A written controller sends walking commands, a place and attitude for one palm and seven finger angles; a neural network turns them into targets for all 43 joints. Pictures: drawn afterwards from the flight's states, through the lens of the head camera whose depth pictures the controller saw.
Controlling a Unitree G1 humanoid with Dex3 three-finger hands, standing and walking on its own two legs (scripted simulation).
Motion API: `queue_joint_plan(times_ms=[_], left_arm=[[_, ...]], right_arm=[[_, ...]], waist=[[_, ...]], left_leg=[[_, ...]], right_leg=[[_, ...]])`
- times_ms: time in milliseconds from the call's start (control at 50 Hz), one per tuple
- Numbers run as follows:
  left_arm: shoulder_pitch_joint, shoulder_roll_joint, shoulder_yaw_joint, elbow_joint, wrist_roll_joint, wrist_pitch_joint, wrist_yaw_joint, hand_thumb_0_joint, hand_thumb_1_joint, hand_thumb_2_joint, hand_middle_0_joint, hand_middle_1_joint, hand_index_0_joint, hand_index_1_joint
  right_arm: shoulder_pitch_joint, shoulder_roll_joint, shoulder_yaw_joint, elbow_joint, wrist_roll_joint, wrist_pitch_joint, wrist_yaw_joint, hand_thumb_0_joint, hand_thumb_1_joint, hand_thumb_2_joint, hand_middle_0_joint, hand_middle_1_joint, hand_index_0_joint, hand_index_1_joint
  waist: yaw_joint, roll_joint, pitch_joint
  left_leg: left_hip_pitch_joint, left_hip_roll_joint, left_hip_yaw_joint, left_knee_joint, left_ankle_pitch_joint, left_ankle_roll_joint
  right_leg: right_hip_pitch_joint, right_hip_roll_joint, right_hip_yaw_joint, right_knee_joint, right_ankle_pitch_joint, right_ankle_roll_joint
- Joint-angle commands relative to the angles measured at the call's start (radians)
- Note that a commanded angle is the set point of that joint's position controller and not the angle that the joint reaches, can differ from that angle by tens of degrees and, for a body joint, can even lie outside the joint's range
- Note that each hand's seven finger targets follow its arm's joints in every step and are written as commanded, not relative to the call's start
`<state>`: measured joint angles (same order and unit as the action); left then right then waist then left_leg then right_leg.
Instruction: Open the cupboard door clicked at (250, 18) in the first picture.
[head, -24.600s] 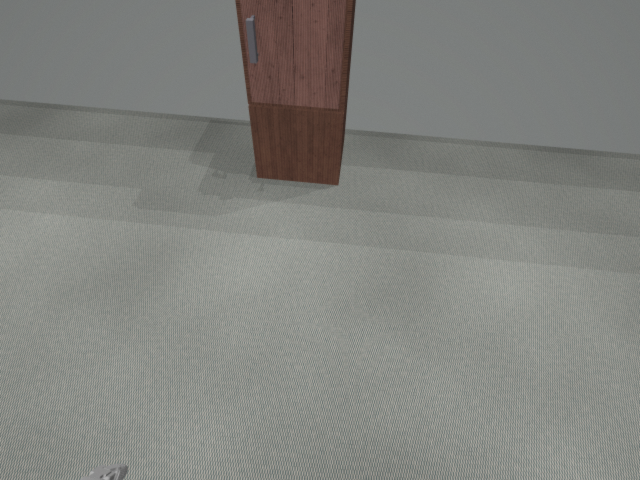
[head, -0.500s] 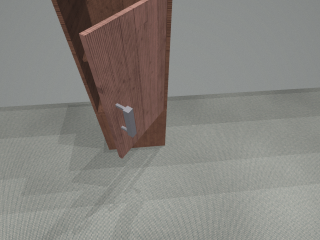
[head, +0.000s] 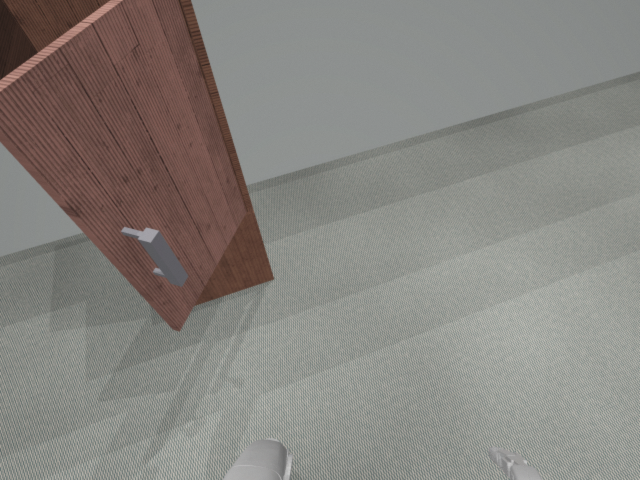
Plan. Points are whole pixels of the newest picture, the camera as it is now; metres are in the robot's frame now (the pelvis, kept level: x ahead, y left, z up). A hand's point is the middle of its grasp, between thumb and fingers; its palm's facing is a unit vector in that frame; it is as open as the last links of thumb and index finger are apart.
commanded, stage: walk to a spot facing it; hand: left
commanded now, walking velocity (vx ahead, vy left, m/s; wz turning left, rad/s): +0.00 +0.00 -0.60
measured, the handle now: (155, 256) +0.45 +0.35 -0.09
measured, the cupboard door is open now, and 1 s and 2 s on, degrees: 52 52 52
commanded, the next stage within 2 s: none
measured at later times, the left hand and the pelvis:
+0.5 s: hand (165, 465) +0.14 +0.26 -0.18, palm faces -0.21 -0.94 -0.25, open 7.4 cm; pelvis +0.03 +0.05 +0.00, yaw -16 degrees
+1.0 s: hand (281, 396) +0.25 +0.10 -0.17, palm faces -0.56 -0.81 -0.19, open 7.4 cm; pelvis +0.09 -0.02 +0.00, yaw -35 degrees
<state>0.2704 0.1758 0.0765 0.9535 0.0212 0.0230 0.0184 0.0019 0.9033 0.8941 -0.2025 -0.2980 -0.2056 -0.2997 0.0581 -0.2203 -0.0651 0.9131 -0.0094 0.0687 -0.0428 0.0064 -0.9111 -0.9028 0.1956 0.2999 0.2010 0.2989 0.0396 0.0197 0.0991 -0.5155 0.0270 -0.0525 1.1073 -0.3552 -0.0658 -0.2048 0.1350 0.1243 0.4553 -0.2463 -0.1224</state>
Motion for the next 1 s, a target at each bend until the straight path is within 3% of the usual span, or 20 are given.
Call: queue_joint_plan(times_ms=[0,180,280,300,320,340,360,380,400,460,600,640,660,680,700,720,740,780,820,980], left_arm=[[0.089,0.196,0.052,-0.056,0.003,-0.013,0.015,0.0,0.9,0.9,-0.2,-0.3,-0.2,-0.3],[0.096,0.215,0.059,-0.073,0.011,-0.012,0.014,0.0,0.9,0.9,-0.2,-0.3,-0.2,-0.3],[0.027,0.223,0.06,-0.093,0.006,-0.009,0.011,0.0,0.9,0.9,-0.2,-0.3,-0.2,-0.3],[-0.004,0.218,0.056,-0.105,0.0,-0.01,0.008,0.0,0.9,0.9,-0.2,-0.3,-0.2,-0.3],[0.006,0.177,0.05,-0.12,-0.009,-0.009,0.003,0.0,0.9,0.9,-0.2,-0.3,-0.2,-0.3],[0.019,0.145,0.039,-0.135,-0.011,-0.013,-0.013,0.0,0.9,0.9,-0.2,-0.3,-0.2,-0.3],[0.014,0.169,0.043,-0.148,0.007,-0.019,-0.024,0.0,0.9,0.9,-0.2,-0.3,-0.2,-0.3],[-0.008,0.166,0.043,-0.134,0.017,-0.014,-0.027,0.0,0.9,0.9,-0.2,-0.3,-0.2,-0.3],[-0.023,0.167,0.046,-0.123,0.017,-0.009,-0.033,0.0,0.9,0.9,-0.2,-0.3,-0.2,-0.3],[-0.054,0.128,0.029,-0.13,0.002,0.006,-0.052,0.0,0.9,0.9,-0.2,-0.3,-0.2,-0.3],[-0.162,0.118,0.009,-0.15,0.0,0.008,-0.065,0.0,0.9,0.9,-0.2,-0.3,-0.2,-0.3],[-0.138,0.126,0.013,-0.14,0.0,0.002,-0.068,0.0,0.9,0.9,-0.2,-0.3,-0.2,-0.3],[-0.067,0.148,0.02,-0.116,0.001,-0.002,-0.067,0.0,0.9,0.9,-0.2,-0.3,-0.2,-0.3],[0.042,0.229,0.035,-0.081,0.008,-0.014,-0.058,0.0,0.9,0.9,-0.2,-0.3,-0.2,-0.3],[0.13,0.358,0.064,-0.055,0.008,-0.021,-0.039,0.0,0.9,0.9,-0.2,-0.3,-0.2,-0.3],[0.136,0.357,0.06,-0.06,-0.007,-0.019,-0.022,0.0,0.9,0.9,-0.2,-0.3,-0.2,-0.3],[0.07,0.324,0.059,-0.076,-0.002,-0.018,-0.016,0.0,0.9,0.9,-0.2,-0.3,-0.2,-0.3],[-0.041,0.254,0.04,-0.1,0.003,-0.022,-0.009,0.0,0.9,0.9,-0.2,-0.3,-0.2,-0.3],[-0.058,0.238,0.035,-0.101,0.005,-0.037,-0.017,0.0,0.9,0.9,-0.2,-0.3,-0.2,-0.3],[-0.023,0.231,0.045,-0.064,0.007,-0.057,-0.032,0.0,0.9,0.9,-0.2,-0.3,-0.2,-0.3]], right_arm=[[-0.03,-0.083,-0.019,-0.097,-0.001,-0.024,-0.008,0.0,-0.9,-0.9,0.2,0.3,0.2,0.3],[-0.061,-0.063,-0.012,-0.155,0.009,-0.049,-0.006,0.0,-0.9,-0.9,0.2,0.3,0.2,0.3],[0.045,-0.068,-0.012,-0.144,0.016,-0.062,-0.009,0.0,-0.9,-0.9,0.2,0.3,0.2,0.3],[0.116,-0.085,-0.014,-0.125,0.015,-0.069,-0.013,0.0,-0.9,-0.9,0.2,0.3,0.2,0.3],[0.166,-0.152,-0.023,-0.116,0.002,-0.078,-0.019,0.0,-0.9,-0.9,0.2,0.3,0.2,0.3],[0.196,-0.229,-0.034,-0.123,-0.01,-0.078,-0.019,0.0,-0.9,-0.9,0.2,0.3,0.2,0.3],[0.197,-0.226,-0.024,-0.143,-0.018,-0.071,-0.021,0.0,-0.9,-0.9,0.2,0.3,0.2,0.3],[0.19,-0.195,-0.014,-0.138,-0.029,-0.075,-0.021,0.0,-0.9,-0.9,0.2,0.3,0.2,0.3],[0.192,-0.175,-0.003,-0.129,-0.029,-0.074,-0.02,0.0,-0.9,-0.9,0.2,0.3,0.2,0.3],[0.176,-0.156,0.004,-0.124,-0.026,-0.078,-0.016,0.0,-0.9,-0.9,0.2,0.3,0.2,0.3],[0.245,-0.2,-0.018,-0.075,-0.026,-0.069,-0.001,0.0,-0.9,-0.9,0.2,0.3,0.2,0.3],[0.251,-0.206,-0.019,-0.07,-0.025,-0.066,0.003,0.0,-0.9,-0.9,0.2,0.3,0.2,0.3],[0.233,-0.208,-0.02,-0.072,-0.021,-0.065,0.007,0.0,-0.9,-0.9,0.2,0.3,0.2,0.3],[0.23,-0.17,-0.012,-0.086,-0.009,-0.068,0.022,0.0,-0.9,-0.9,0.2,0.3,0.2,0.3],[0.161,-0.084,0.011,-0.141,-0.001,-0.07,0.028,0.0,-0.9,-0.9,0.2,0.3,0.2,0.3],[0.117,-0.151,0.004,-0.153,-0.007,-0.062,0.02,0.0,-0.9,-0.9,0.2,0.3,0.2,0.3],[0.091,-0.14,-0.005,-0.143,-0.004,-0.068,0.022,0.0,-0.9,-0.9,0.2,0.3,0.2,0.3],[0.114,-0.132,-0.01,-0.104,-0.013,-0.07,0.036,0.0,-0.9,-0.9,0.2,0.3,0.2,0.3],[0.144,-0.095,-0.007,-0.08,-0.015,-0.066,0.043,0.0,-0.9,-0.9,0.2,0.3,0.2,0.3],[0.125,-0.072,-0.015,-0.107,-0.008,-0.103,0.05,0.0,-0.9,-0.9,0.2,0.3,0.2,0.3]], waist=[[0.013,-0.11,-0.116],[0.024,-0.105,-0.156],[-0.028,-0.091,-0.176],[-0.063,-0.071,-0.197],[-0.075,0.094,-0.222],[-0.062,0.307,-0.204],[-0.054,0.178,-0.149],[-0.052,0.149,-0.135],[-0.042,0.158,-0.12],[-0.028,0.15,-0.129],[-0.075,0.22,-0.115],[-0.055,0.205,-0.131],[-0.009,0.151,-0.156],[0.048,-0.04,-0.219],[0.096,-0.387,-0.217],[0.107,-0.291,-0.194],[0.074,-0.291,-0.147],[0.01,-0.173,-0.112],[-0.02,-0.14,-0.081],[-0.026,-0.141,-0.046]], left_leg=[[-0.13,0.004,-0.028,-0.017,-0.006,0.001],[-0.041,-0.03,-0.03,-0.218,-0.071,0.016],[0.196,-0.038,-0.042,-0.519,0.026,0.031],[0.357,-0.008,-0.051,-0.655,0.121,0.041],[0.55,0.162,-0.222,-0.774,0.173,0.102],[0.595,0.418,-0.442,-0.821,0.333,0.225],[0.467,0.49,-0.455,-0.806,0.364,0.294],[0.422,0.441,-0.42,-0.789,0.467,0.293],[0.39,0.372,-0.295,-0.764,0.57,0.253],[0.398,0.263,-0.051,-0.719,0.696,0.201],[0.388,0.275,0.072,-0.667,0.658,0.169],[0.348,0.276,0.093,-0.622,0.508,0.137],[0.262,0.257,0.125,-0.529,0.367,0.105],[0.086,0.187,0.212,-0.321,0.174,0.052],[-0.194,0.038,0.24,-0.017,-0.346,0.003],[-0.229,0.08,0.076,0.065,-0.32,0.013],[-0.252,0.094,0.057,0.104,-0.238,0.013],[-0.142,0.111,0.057,0.036,-0.116,0.01],[-0.057,0.088,0.095,-0.057,-0.048,-0.001],[0.095,0.017,0.106,-0.399,-0.005,0.01]], right_leg=[[0.198,-0.297,0.333,-0.07,0.559,-0.012],[0.202,-0.288,0.44,-0.02,0.633,-0.076],[0.072,-0.23,0.428,0.036,0.586,-0.031],[-0.026,-0.193,0.376,0.077,0.49,0.009],[-0.24,-0.076,0.271,0.172,0.191,0.061],[-0.39,0.005,0.066,0.401,-0.368,0.121],[-0.393,-0.058,-0.023,0.574,-0.396,0.152],[-0.412,-0.078,-0.029,0.678,-0.365,0.161],[-0.407,-0.099,-0.032,0.742,-0.304,0.166],[-0.38,-0.137,-0.106,0.708,-0.212,0.174],[-0.2,-0.129,-0.221,0.32,-0.158,0.145],[-0.076,-0.118,-0.241,0.185,-0.105,0.125],[0.082,-0.115,-0.242,0.074,-0.032,0.108],[0.325,-0.237,-0.084,-0.039,-0.039,0.051],[0.412,-0.525,0.37,-0.15,0.043,-0.073],[0.326,-0.551,0.417,-0.182,-0.083,-0.137],[0.266,-0.487,0.405,-0.199,-0.188,-0.134],[0.126,-0.412,0.24,-0.181,-0.169,-0.104],[0.029,-0.36,0.166,-0.193,-0.102,-0.084],[-0.025,-0.322,0.224,-0.177,-0.142,-0.087]])
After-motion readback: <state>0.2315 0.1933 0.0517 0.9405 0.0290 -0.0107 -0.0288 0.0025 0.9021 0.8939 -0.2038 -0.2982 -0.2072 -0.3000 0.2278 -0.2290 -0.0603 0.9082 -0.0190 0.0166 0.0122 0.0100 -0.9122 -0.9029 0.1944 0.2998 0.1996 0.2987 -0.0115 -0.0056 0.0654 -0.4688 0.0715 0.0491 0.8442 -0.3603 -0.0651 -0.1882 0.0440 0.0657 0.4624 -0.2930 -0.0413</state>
